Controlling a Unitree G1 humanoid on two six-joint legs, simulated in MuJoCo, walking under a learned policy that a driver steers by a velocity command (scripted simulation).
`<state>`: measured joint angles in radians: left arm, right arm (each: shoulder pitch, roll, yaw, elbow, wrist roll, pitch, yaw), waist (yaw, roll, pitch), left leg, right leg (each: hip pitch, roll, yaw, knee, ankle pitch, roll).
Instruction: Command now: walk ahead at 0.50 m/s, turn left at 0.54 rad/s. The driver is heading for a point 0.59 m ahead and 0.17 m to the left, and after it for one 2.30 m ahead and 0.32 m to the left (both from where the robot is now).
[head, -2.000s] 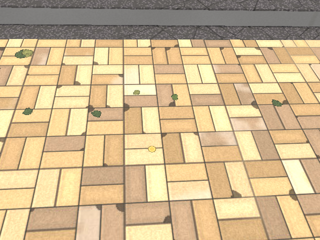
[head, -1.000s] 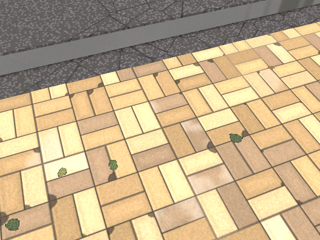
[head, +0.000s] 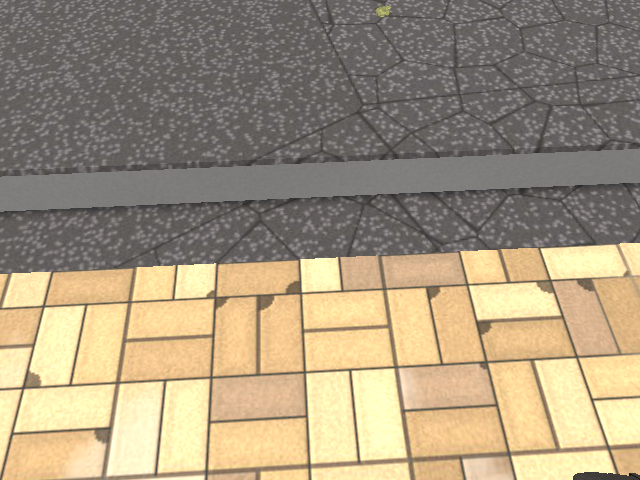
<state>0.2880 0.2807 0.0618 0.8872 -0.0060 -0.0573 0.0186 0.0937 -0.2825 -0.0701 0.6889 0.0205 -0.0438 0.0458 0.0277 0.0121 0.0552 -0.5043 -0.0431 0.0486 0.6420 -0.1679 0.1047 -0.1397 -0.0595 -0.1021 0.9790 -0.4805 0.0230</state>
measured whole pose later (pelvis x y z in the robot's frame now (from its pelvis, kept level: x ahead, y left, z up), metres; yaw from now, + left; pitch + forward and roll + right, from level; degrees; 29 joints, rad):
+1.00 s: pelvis +0.51 +0.11 +0.00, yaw +34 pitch +2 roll -1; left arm 0.36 0.29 0.05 0.86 0.02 -0.04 -0.01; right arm 0.08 -0.27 -0.04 0.61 -0.05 -0.02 0.04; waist 0.06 0.00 0.06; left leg -0.50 -0.03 0.05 0.65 -0.17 0.09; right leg -0.15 -0.11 -0.12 0.99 -0.48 0.02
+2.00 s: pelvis +1.00 +0.32 +0.02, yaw +2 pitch +5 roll -2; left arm 0.48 0.28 0.07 0.82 0.06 -0.07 0.05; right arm 0.03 -0.24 0.01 0.61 -0.06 -0.02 -0.02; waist 0.10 0.01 -0.05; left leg -0.94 0.04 -0.05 1.76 -0.80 0.00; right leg -0.04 0.14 0.25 0.33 -0.36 -0.10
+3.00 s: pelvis +1.61 +0.36 +0.17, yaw -11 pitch +3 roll -2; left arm 0.42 0.22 0.05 0.88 0.00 -0.07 -0.01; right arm 0.16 -0.28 -0.05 0.79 0.02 -0.10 0.00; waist 0.04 0.04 -0.02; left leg -0.73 0.12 -0.04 1.11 -0.20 0.00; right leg -0.16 0.07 -0.04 0.30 -0.18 -0.06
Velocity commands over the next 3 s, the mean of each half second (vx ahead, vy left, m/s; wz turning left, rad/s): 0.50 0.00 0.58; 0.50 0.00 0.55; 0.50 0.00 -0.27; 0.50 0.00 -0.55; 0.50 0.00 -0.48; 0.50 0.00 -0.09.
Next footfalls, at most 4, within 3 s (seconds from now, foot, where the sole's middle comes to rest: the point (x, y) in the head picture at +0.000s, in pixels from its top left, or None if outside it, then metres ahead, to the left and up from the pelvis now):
0.42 right None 0.43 -0.11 -0.75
0.94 left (221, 407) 0.57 0.26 -0.75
1.48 right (258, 273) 0.91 0.21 -0.75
2.14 left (143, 122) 1.29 0.53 -0.61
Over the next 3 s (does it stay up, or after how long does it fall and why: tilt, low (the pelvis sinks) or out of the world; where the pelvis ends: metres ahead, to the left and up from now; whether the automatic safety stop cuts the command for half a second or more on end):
stays up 1.61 0.36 0.17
